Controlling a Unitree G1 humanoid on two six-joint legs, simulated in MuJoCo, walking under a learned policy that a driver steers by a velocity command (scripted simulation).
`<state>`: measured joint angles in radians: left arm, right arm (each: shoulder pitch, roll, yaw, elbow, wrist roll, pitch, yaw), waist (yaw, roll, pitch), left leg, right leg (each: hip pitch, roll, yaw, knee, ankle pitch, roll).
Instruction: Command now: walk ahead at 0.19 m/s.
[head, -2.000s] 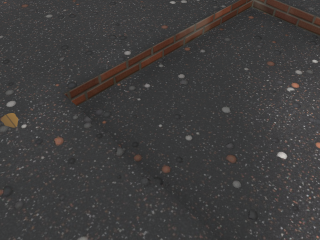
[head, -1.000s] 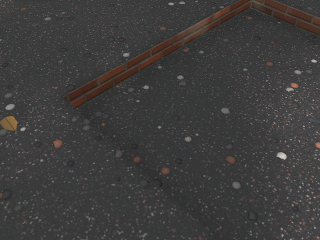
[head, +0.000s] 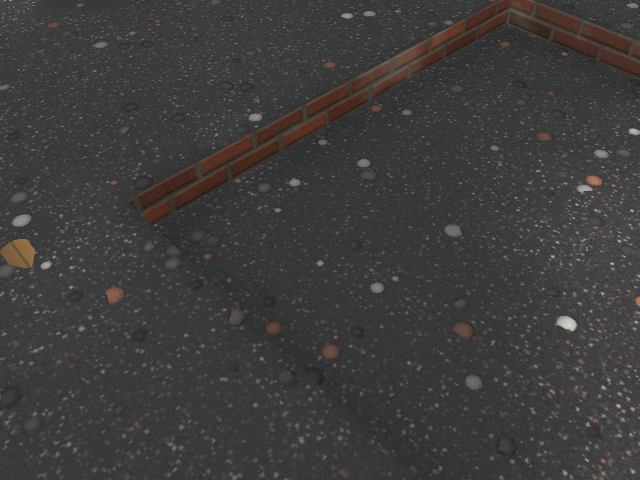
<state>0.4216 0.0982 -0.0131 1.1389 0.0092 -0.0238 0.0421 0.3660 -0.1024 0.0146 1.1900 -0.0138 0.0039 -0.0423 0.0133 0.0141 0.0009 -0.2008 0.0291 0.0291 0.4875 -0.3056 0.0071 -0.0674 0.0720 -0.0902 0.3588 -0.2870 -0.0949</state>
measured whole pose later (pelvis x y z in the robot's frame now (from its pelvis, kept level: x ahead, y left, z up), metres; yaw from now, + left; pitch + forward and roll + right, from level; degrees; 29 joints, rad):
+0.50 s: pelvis +0.19 +0.09 +0.00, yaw +0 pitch +0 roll +0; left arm 0.35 0.19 0.03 1.04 0.03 -0.07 -0.02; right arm 0.33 -0.17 -0.06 1.05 -0.01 -0.07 0.01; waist 0.01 -0.04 0.03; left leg -0.21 -0.04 0.12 0.43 -0.22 0.08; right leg -0.40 -0.06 -0.02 1.14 -0.28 -0.09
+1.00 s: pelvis +0.46 +0.06 +0.00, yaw +0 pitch -1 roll +0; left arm 0.24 0.20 0.06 0.97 0.02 -0.08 -0.02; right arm 0.31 -0.20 -0.05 1.02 -0.01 -0.07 -0.01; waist 0.00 0.01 0.06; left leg -0.37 0.00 0.01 1.19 -0.32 0.09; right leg -0.26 0.07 -0.09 0.44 -0.17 -0.11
